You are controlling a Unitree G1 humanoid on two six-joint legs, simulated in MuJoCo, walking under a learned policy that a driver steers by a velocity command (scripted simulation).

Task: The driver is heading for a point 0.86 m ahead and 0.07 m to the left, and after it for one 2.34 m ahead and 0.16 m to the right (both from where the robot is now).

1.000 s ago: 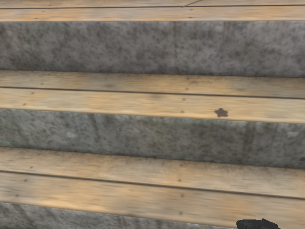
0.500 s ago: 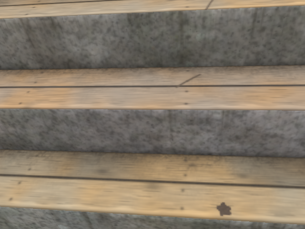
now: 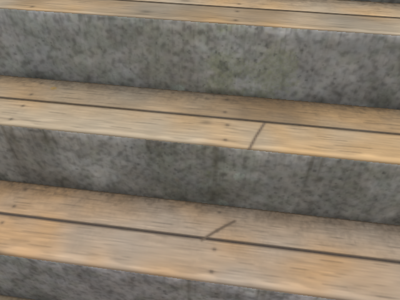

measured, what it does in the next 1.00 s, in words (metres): climbs: left foot 0.20 m higher, then right foot 0.21 m higher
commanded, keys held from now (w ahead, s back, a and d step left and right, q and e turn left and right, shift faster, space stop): w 1.00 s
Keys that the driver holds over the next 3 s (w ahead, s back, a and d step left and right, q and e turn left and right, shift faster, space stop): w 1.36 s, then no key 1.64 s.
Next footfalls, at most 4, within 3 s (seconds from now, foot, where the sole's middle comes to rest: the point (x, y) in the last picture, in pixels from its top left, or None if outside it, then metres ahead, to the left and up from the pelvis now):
0.36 left None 0.36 0.16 -0.51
0.88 right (220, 251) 0.54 -0.03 -0.31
1.42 left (138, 112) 0.84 0.19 -0.10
1.90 right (247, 10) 0.84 -0.08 0.17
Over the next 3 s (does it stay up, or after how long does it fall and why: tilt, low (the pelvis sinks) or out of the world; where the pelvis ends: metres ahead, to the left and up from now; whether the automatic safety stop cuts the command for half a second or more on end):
stays up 0.91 0.05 0.79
